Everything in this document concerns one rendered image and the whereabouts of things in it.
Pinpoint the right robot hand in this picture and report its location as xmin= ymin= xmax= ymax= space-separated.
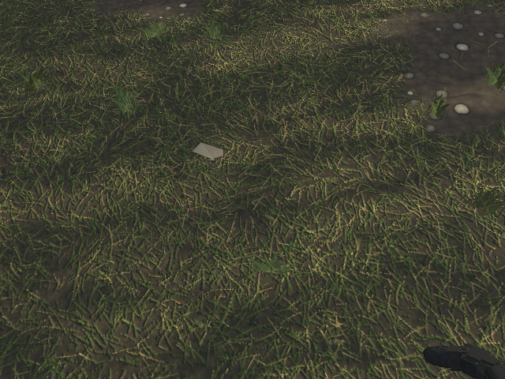
xmin=423 ymin=343 xmax=505 ymax=379

